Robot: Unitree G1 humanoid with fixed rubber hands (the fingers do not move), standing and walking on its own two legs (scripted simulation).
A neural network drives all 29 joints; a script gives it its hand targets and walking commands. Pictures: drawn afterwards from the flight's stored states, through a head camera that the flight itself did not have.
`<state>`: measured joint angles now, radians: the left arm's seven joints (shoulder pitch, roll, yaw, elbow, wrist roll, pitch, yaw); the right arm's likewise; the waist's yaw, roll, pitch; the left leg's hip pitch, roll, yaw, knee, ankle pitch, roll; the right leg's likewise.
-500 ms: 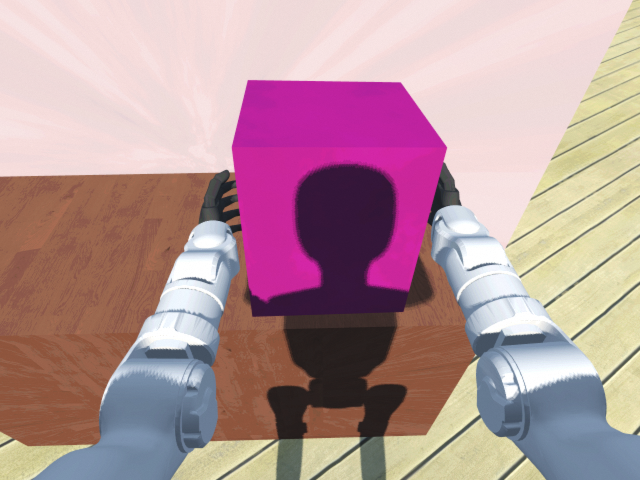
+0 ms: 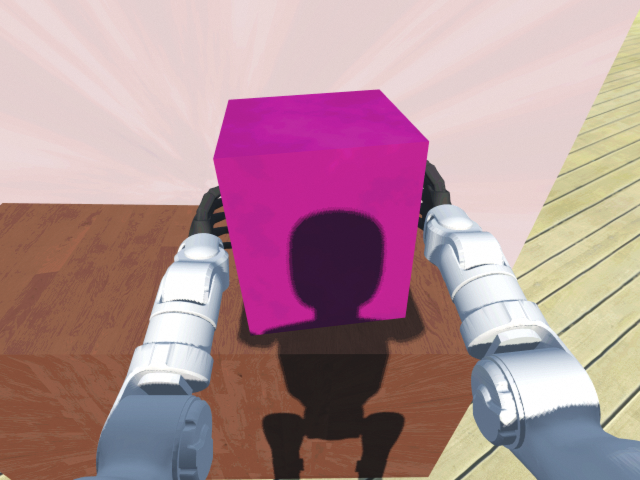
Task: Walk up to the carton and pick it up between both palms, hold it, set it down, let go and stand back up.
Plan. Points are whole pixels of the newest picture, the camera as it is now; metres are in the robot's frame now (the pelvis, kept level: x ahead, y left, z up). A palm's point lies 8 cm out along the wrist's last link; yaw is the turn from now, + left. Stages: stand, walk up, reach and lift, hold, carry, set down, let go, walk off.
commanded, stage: reach and lift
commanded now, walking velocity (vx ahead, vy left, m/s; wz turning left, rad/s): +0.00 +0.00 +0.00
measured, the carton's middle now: (317, 208) +0.42 +0.04 +0.17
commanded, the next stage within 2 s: hold in 0.92 s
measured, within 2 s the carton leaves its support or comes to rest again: neither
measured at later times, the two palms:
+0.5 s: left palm (211, 236) +0.37 +0.17 +0.16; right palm (447, 222) +0.39 -0.12 +0.18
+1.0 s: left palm (209, 229) +0.37 +0.18 +0.17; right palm (447, 214) +0.39 -0.12 +0.19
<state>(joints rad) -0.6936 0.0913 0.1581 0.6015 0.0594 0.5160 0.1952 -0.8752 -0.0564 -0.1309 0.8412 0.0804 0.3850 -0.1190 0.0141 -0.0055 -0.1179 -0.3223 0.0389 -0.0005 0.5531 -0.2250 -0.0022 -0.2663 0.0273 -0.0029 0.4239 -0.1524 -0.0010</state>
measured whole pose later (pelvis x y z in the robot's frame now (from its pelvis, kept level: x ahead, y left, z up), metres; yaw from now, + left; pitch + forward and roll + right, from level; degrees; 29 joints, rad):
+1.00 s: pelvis -0.01 +0.00 +0.00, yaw +0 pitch -3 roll -2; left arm -0.76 0.07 0.17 0.60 0.09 0.59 0.20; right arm -0.87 -0.06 -0.23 0.82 0.08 0.40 -0.10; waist 0.01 0.00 -0.09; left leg -0.29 0.04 0.00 0.55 -0.22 0.00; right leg -0.23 0.03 0.00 0.42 -0.15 0.01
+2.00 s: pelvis -0.01 +0.00 +0.00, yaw +0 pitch -3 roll -3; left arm -0.74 0.07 0.17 0.42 0.10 0.75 0.18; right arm -0.87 -0.06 -0.20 0.67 0.10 0.54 -0.12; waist 0.01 0.00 -0.09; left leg -0.27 0.03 0.00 0.55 -0.22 0.01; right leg -0.21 0.02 0.00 0.41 -0.14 0.01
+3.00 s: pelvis -0.01 +0.00 +0.00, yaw +0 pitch -3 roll -3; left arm -0.76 0.07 0.17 0.42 0.10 0.76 0.18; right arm -0.87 -0.05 -0.21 0.67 0.10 0.54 -0.12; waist 0.01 0.00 -0.09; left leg -0.27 0.03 0.00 0.55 -0.22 0.01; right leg -0.21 0.02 0.00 0.41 -0.14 0.01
